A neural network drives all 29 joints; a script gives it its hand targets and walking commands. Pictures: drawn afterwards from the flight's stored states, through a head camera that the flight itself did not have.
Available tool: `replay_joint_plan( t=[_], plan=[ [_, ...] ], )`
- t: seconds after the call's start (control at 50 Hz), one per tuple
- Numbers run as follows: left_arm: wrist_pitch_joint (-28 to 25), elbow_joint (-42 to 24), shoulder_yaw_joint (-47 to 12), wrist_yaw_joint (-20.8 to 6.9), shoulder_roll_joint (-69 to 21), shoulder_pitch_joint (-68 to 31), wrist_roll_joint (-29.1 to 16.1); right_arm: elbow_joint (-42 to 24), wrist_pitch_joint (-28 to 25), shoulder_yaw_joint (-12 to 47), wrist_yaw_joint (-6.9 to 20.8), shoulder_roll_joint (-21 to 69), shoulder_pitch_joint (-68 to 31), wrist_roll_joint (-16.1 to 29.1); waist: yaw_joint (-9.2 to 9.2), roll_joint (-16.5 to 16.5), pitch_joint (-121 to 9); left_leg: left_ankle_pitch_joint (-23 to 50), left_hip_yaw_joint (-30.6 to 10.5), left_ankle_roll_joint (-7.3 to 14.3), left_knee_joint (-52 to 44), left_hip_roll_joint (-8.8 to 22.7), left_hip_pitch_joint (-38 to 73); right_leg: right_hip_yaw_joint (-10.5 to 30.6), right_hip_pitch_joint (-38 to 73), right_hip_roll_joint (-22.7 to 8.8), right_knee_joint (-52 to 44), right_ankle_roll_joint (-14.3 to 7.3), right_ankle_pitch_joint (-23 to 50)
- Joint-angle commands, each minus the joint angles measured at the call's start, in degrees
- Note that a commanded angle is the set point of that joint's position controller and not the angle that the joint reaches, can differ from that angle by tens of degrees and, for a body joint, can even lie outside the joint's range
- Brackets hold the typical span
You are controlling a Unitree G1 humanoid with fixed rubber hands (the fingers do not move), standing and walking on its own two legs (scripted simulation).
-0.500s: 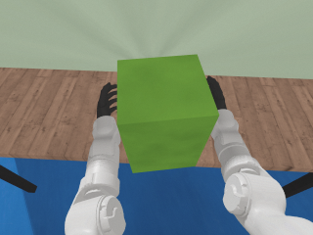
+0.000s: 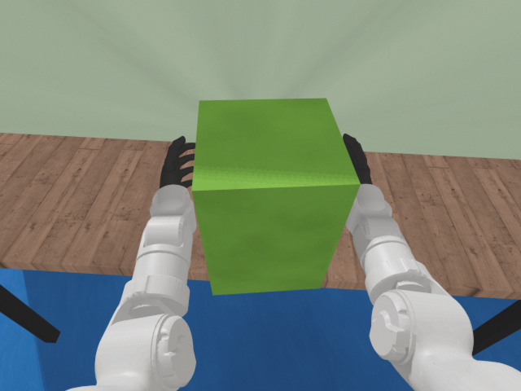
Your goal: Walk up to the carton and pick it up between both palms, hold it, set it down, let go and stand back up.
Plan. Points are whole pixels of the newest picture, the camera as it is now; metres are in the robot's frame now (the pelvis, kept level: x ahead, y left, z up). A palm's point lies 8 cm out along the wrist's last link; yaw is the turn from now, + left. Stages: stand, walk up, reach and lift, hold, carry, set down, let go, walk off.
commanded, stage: reach and lift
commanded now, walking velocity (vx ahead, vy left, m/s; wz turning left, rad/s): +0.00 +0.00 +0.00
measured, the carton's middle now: (265, 203) +0.41 +0.00 +0.07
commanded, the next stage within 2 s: none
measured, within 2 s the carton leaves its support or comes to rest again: neither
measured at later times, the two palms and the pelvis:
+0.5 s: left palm (163, 175) +0.39 +0.15 +0.15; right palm (357, 179) +0.40 -0.14 +0.14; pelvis -0.01 +0.01 +0.00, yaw +1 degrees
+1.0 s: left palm (151, 156) +0.38 +0.16 +0.19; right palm (362, 168) +0.38 -0.13 +0.18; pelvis -0.01 +0.02 +0.00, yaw +1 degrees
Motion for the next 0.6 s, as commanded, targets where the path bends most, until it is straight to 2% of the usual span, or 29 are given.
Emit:
replay_joint_plan(
  t=[0.0, 0.18, 0.38, 0.58],
  plan=[
    [-0.71, -5.75, -17.13, -5.36, -30.67, -33.06, -1.14, -7.34, -0.05, 14.56, 6.72, 29.71, -36.09, -0.17, -0.28, -0.94, -23.11, 7.57, 3.51, 0.27, -2.61, -1.89, -0.44, 0.55, 21.09, -1.29, 2.51, 3.46, 12.44],
    [2.33, -8.99, -18.62, -6.17, -29.97, -33.69, -1.87, -11.26, 0.97, 16.48, 6.00, 29.87, -37.98, 1.72, -0.68, -0.75, -22.84, 8.46, 3.44, 0.38, -2.35, -2.35, 2.47, 0.17, 21.88, -0.97, 2.37, 3.95, 12.54],
    [5.68, -12.02, -24.35, -6.13, -32.59, -34.73, -5.22, -16.19, 3.52, 21.74, 3.58, 30.91, -40.36, 6.45, -2.88, -0.09, -24.31, 11.62, 1.49, -0.44, -0.44, -2.46, 5.83, 0.20, 21.16, -0.29, 2.19, 3.72, 14.11],
    [10.19, -15.07, -26.04, -7.95, -32.68, -35.05, -5.91, -20.60, 7.96, 26.18, 1.19, 32.07, -41.35, 11.86, -4.45, 0.77, -21.91, 10.89, 0.04, -0.65, -0.24, -3.21, 5.73, 0.60, 22.12, 0.12, 2.10, 4.13, 13.30]
  ],
)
